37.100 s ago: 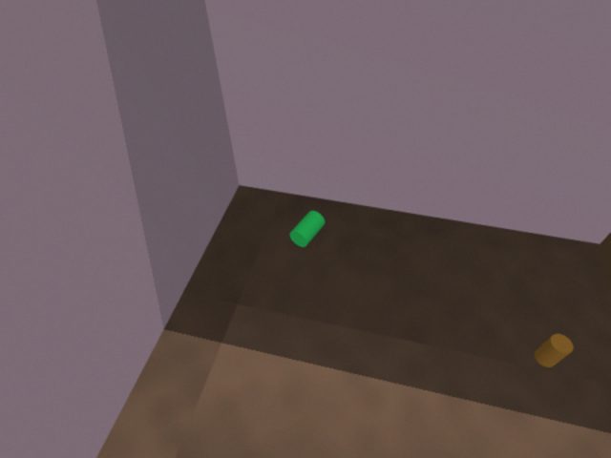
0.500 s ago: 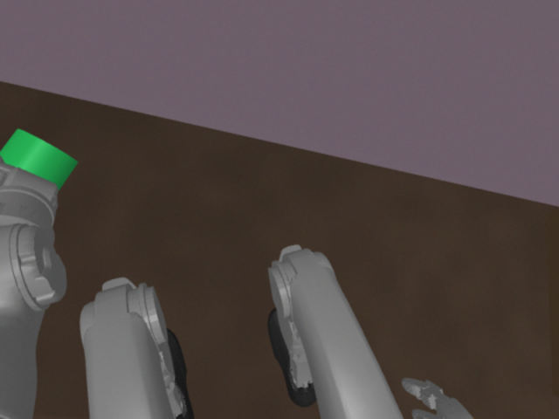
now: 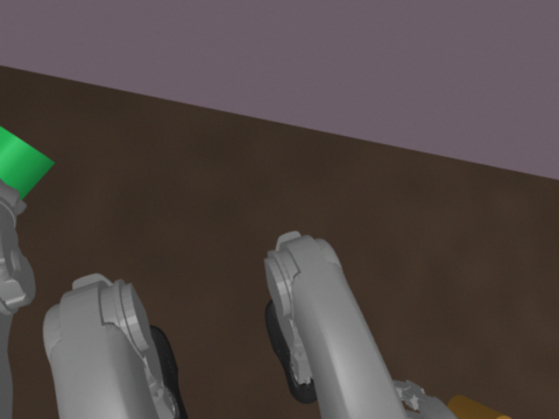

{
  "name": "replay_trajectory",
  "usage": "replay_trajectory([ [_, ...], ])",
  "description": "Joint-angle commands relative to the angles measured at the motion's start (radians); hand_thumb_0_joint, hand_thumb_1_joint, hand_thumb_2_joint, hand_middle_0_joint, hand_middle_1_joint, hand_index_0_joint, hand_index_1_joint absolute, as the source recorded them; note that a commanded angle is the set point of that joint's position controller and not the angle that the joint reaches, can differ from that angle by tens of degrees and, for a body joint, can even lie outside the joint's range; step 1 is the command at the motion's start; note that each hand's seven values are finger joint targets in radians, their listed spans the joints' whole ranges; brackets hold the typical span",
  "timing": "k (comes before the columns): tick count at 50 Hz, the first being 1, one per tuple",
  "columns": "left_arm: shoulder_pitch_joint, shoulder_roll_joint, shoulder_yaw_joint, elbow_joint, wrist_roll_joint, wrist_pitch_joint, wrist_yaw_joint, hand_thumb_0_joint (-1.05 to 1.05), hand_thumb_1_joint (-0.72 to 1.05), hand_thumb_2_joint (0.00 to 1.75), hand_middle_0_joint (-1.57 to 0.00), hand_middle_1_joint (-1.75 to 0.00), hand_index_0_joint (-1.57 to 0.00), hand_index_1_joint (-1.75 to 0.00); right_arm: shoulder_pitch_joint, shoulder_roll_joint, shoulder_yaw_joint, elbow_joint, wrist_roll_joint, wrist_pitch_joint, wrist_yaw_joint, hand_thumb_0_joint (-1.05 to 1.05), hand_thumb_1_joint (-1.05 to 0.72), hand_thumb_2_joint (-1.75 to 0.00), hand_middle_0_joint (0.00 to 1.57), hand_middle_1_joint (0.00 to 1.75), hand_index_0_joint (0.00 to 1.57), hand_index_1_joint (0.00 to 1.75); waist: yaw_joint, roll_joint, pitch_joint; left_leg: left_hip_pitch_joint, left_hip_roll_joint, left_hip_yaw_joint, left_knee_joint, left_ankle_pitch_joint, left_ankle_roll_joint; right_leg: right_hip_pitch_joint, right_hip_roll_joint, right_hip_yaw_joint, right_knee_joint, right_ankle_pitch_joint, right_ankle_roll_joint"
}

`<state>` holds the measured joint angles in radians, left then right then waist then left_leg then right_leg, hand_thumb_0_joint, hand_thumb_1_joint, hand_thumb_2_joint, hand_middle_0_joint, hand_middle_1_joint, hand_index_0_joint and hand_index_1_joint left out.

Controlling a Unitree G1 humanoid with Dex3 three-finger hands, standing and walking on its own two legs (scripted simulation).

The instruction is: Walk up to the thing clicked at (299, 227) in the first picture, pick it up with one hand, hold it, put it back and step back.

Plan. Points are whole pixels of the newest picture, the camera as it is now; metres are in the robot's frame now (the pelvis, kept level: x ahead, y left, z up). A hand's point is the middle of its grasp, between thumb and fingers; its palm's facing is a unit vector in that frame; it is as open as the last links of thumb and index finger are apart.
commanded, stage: crouch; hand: left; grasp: from above
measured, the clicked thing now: out of the picture +0.48 +0.32 -0.19
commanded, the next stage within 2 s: lower in 0.06 s
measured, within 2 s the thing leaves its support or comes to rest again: neither
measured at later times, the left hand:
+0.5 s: hand out of the picture +0.46 +0.32 -0.20, palm faces -0.24 -0.38 -0.90, open 10.4 cm
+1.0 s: hand (14, 196) +0.47 +0.32 -0.24, palm faces -0.21 -0.40 -0.89, open 10.7 cm
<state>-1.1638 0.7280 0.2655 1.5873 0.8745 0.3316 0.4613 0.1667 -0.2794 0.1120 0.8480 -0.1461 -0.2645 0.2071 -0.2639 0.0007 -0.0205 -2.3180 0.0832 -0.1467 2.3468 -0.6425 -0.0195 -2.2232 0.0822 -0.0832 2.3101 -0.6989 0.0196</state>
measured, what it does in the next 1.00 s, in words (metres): stands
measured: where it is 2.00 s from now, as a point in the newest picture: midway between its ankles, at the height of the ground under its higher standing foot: (234, 384)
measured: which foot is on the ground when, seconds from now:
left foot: down 0.00-1.00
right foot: down 0.00-1.00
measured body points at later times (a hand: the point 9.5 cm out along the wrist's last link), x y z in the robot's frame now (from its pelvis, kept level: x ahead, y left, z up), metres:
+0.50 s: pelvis +0.00 +0.00 -0.02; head +0.27 +0.06 +0.34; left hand +0.48 +0.34 -0.15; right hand +0.02 -0.26 -0.12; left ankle +0.09 +0.14 -0.31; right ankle +0.09 -0.11 -0.31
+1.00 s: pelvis +0.00 +0.00 -0.02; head +0.29 +0.07 +0.31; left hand +0.48 +0.33 -0.18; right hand +0.01 -0.24 -0.11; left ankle +0.08 +0.14 -0.31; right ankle +0.09 -0.11 -0.31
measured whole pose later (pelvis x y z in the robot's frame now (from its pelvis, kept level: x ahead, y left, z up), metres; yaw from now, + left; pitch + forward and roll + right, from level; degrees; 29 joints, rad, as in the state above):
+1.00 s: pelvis +0.00 +0.00 -0.02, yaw -4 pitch +32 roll -10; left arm -1.24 0.90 0.36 1.76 0.80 0.34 0.64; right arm 0.13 -0.33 0.23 0.77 -0.20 -0.31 0.30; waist -0.35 -0.08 0.13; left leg -2.37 0.09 -0.23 2.46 -0.67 -0.02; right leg -2.25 0.11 -0.14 2.36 -0.69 0.04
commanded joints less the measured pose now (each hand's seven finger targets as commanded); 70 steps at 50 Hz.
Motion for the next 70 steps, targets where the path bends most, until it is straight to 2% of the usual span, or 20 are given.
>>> replay_trajectory([
  [1, -0.406, 0.282, -0.035, -0.215, 0.022, -0.012, 0.055, 0.0, 0.85, 0.39, -1.24, -0.4, -1.27, -0.38, 0.248, -0.239, -0.067, 0.008, -0.001, -0.014, -0.004, 0.0, -0.92, -0.9, 0.2, 0.3, 0.2, 0.3, -0.008, 0.348, -0.753, 0.545, -0.014, 0.093, -0.188, 0.17, 0.033, 0.367, 0.023, -0.078, -0.261, 0.235, -0.046],
  [3, -0.386, 0.298, -0.026, -0.217, 0.025, -0.007, 0.055, 0.0, 0.88, 0.49, -1.27, -0.41, -1.27, -0.41, 0.246, -0.243, -0.067, 0.005, 0.0, -0.011, -0.002, 0.0, -0.91, -0.9, 0.2, 0.3, 0.2, 0.3, 0.006, 0.351, -0.778, 0.563, -0.012, 0.091, -0.185, 0.192, 0.031, 0.377, 0.022, -0.081, -0.251, 0.253, -0.047],
  [7, -0.381, 0.307, -0.022, -0.213, 0.023, -0.003, 0.052, 0.0, 0.85, 0.45, -1.27, -0.39, -1.27, -0.38, 0.236, -0.25, -0.069, 0.002, 0.004, -0.008, -0.002, 0.0, -0.92, -0.9, 0.2, 0.3, 0.2, 0.3, 0.014, 0.362, -0.756, 0.559, -0.014, 0.087, -0.181, 0.179, 0.031, 0.341, 0.022, -0.085, -0.241, 0.236, -0.05],
  [8, -0.356, 0.273, -0.038, -0.175, 0.019, -0.005, 0.049, 0.0, 0.86, 0.52, -1.27, -0.41, -1.26, -0.42, 0.235, -0.239, -0.067, 0.002, 0.002, -0.009, -0.001, 0.0, -0.91, -0.9, 0.2, 0.3, 0.2, 0.3, 0.002, 0.352, -0.713, 0.526, -0.012, 0.085, -0.187, 0.164, 0.029, 0.336, 0.024, -0.089, -0.239, 0.223, -0.05],
  [10, -0.354, 0.299, -0.027, -0.196, 0.028, -0.006, 0.051, 0.0, 0.84, 0.54, -1.26, -0.43, -1.25, -0.44, 0.24, -0.247, -0.064, -0.002, 0.003, -0.005, 0.003, 0.0, -0.91, -0.9, 0.2, 0.3, 0.2, 0.3, 0.012, 0.353, -0.747, 0.544, -0.011, 0.085, -0.177, 0.188, 0.03, 0.362, 0.025, -0.088, -0.235, 0.249, -0.05],
  [15, -0.369, 0.288, -0.032, -0.091, 0.03, -0.007, 0.074, 0.0, 0.81, 0.56, -1.23, -0.45, -1.22, -0.46, 0.247, -0.264, -0.044, -0.001, -0.01, -0.014, 0.008, 0.0, -0.91, -0.9, 0.2, 0.3, 0.2, 0.3, -0.033, 0.287, -0.653, 0.463, -0.012, 0.074, -0.139, 0.176, 0.042, 0.324, 0.027, -0.091, -0.233, 0.255, -0.038],
  [16, -0.371, 0.292, -0.023, -0.092, 0.02, -0.012, 0.083, 0.0, 0.79, 0.6, -1.21, -0.48, -1.2, -0.49, 0.252, -0.262, -0.04, -0.002, -0.014, -0.016, 0.01, 0.0, -0.9, -0.9, 0.2, 0.3, 0.2, 0.3, -0.024, 0.294, -0.637, 0.449, -0.009, 0.075, -0.139, 0.172, 0.04, 0.332, 0.027, -0.091, -0.234, 0.251, -0.037],
  [18, -0.378, 0.307, -0.014, -0.088, 0.016, -0.017, 0.096, 0.0, 0.69, 0.49, -1.18, -0.4, -1.17, -0.4, 0.252, -0.264, -0.029, -0.007, -0.021, -0.023, 0.017, 0.0, -0.92, -0.9, 0.2, 0.3, 0.2, 0.3, -0.029, 0.309, -0.644, 0.458, -0.008, 0.075, -0.127, 0.188, 0.038, 0.341, 0.024, -0.093, -0.22, 0.269, -0.035],
  [23, -0.383, 0.352, 0.017, -0.077, 0.012, -0.019, 0.139, 0.0, 0.75, 0.63, -1.18, -0.52, -1.17, -0.54, 0.226, -0.283, -0.018, -0.025, -0.033, -0.036, 0.032, 0.0, -0.91, -0.9, 0.2, 0.3, 0.2, 0.3, -0.032, 0.337, -0.695, 0.482, -0.001, 0.067, -0.113, 0.179, 0.035, 0.348, 0.032, -0.105, -0.206, 0.264, -0.035],
  [30, -0.4, 0.392, 0.055, -0.128, 0.0, 0.001, 0.187, 0.0, 0.65, 0.62, -1.14, -0.49, -1.12, -0.51, 0.214, -0.293, -0.013, -0.036, -0.037, -0.032, 0.05, 0.0, -0.92, -0.91, 0.2, 0.3, 0.2, 0.3, -0.041, 0.428, -0.716, 0.543, 0.006, 0.059, -0.106, 0.186, 0.023, 0.324, 0.029, -0.122, -0.184, 0.27, -0.043],
  [36, -0.369, 0.379, 0.033, -0.028, -0.023, 0.018, 0.182, 0.0, 0.66, 0.71, -1.11, -0.53, -1.09, -0.55, 0.224, -0.306, 0.0, -0.026, -0.043, -0.032, 0.069, 0.0, -0.91, -0.9, 0.2, 0.3, 0.2, 0.3, -0.073, 0.37, -0.637, 0.467, 0.007, 0.045, -0.084, 0.187, 0.033, 0.341, 0.034, -0.123, -0.195, 0.284, -0.032],
  [41, -0.365, 0.387, 0.032, -0.001, -0.035, 0.018, 0.195, 0.0, 0.63, 0.72, -1.07, -0.56, -1.06, -0.58, 0.23, -0.321, 0.022, -0.032, -0.047, -0.041, 0.084, 0.0, -0.9, -0.9, 0.2, 0.3, 0.2, 0.3, -0.094, 0.355, -0.618, 0.494, 0.01, 0.027, -0.086, 0.204, 0.031, 0.352, 0.039, -0.14, -0.195, 0.3, -0.031],
  [44, -0.355, 0.428, 0.057, 0.021, -0.046, 0.012, 0.219, 0.0, 0.61, 0.67, -1.1, -0.51, -1.08, -0.53, 0.218, -0.329, 0.032, -0.041, -0.048, -0.048, 0.091, 0.0, -0.92, -0.9, 0.2, 0.3, 0.2, 0.3, -0.083, 0.369, -0.618, 0.477, 0.012, 0.025, -0.087, 0.213, 0.03, 0.378, 0.041, -0.142, -0.192, 0.315, -0.03],
  [47, -0.38, 0.428, 0.051, 0.041, -0.051, 0.007, 0.231, 0.0, 0.62, 0.71, -1.05, -0.6, -1.04, -0.61, 0.217, -0.336, 0.048, -0.047, -0.052, -0.047, 0.099, 0.0, -0.91, -0.9, 0.2, 0.3, 0.2, 0.3, -0.109, 0.366, -0.586, 0.469, 0.016, 0.021, -0.078, 0.198, 0.031, 0.378, 0.043, -0.147, -0.197, 0.31, -0.027],
  [56, -0.389, 0.494, 0.07, 0.035, -0.064, 0.001, 0.28, 0.0, 0.58, 0.71, -1.01, -0.61, -1.0, -0.62, 0.191, -0.362, 0.071, -0.057, -0.06, -0.06, 0.119, 0.0, -0.91, -0.9, 0.2, 0.3, 0.2, 0.3, -0.117, 0.439, -0.57, 0.511, 0.024, 0.011, -0.074, 0.2, 0.023, 0.392, 0.044, -0.16, -0.198, 0.321, -0.029],
  [58, -0.403, 0.475, 0.047, 0.031, -0.066, 0.001, 0.277, 0.0, 0.57, 0.72, -0.99, -0.64, -0.98, -0.64, 0.19, -0.367, 0.074, -0.06, -0.06, -0.063, 0.123, 0.0, -0.91, -0.9, 0.2, 0.3, 0.2, 0.3, -0.134, 0.454, -0.554, 0.531, 0.024, 0.005, -0.076, 0.188, 0.019, 0.371, 0.046, -0.169, -0.193, 0.31, -0.032],
  [64, -0.378, 0.507, 0.055, 0.031, -0.075, 0.001, 0.282, 0.0, 0.56, 0.75, -0.98, -0.65, -0.98, -0.65, 0.179, -0.38, 0.084, -0.076, -0.051, -0.063, 0.129, 0.0, -0.91, -0.9, 0.2, 0.3, 0.2, 0.3, -0.123, 0.445, -0.549, 0.518, 0.028, -0.005, -0.079, 0.193, 0.019, 0.389, 0.053, -0.178, -0.2, 0.314, -0.032],
  [65, -0.378, 0.483, 0.039, 0.045, -0.074, 0.004, 0.274, 0.0, 0.56, 0.76, -0.98, -0.65, -0.98, -0.66, 0.188, -0.378, 0.086, -0.077, -0.053, -0.062, 0.131, 0.0, -0.91, -0.9, 0.2, 0.3, 0.2, 0.3, -0.147, 0.444, -0.533, 0.519, 0.027, -0.005, -0.075, 0.193, 0.019, 0.386, 0.05, -0.179, -0.198, 0.317, -0.031],
  [67, -0.365, 0.481, 0.023, 0.039, -0.075, 0.003, 0.266, 0.0, 0.55, 0.79, -0.97, -0.67, -0.96, -0.68, 0.187, -0.383, 0.089, -0.083, -0.052, -0.062, 0.13, 0.0, -0.91, -0.9, 0.2, 0.3, 0.2, 0.3, -0.152, 0.437, -0.522, 0.518, 0.028, -0.007, -0.078, 0.188, 0.021, 0.393, 0.055, -0.179, -0.203, 0.32, -0.029],
  [70, -0.353, 0.491, 0.037, 0.049, -0.08, 0.004, 0.269, 0.0, 0.53, 0.77, -0.95, -0.67, -0.94, -0.68, 0.188, -0.388, 0.092, -0.09, -0.048, -0.066, 0.134, 0.0, -0.91, -0.9, 0.2, 0.3, 0.2, 0.3, -0.143, 0.436, -0.522, 0.526, 0.03, -0.016, -0.085, 0.204, 0.017, 0.39, 0.055, -0.188, -0.197, 0.325, -0.032],
])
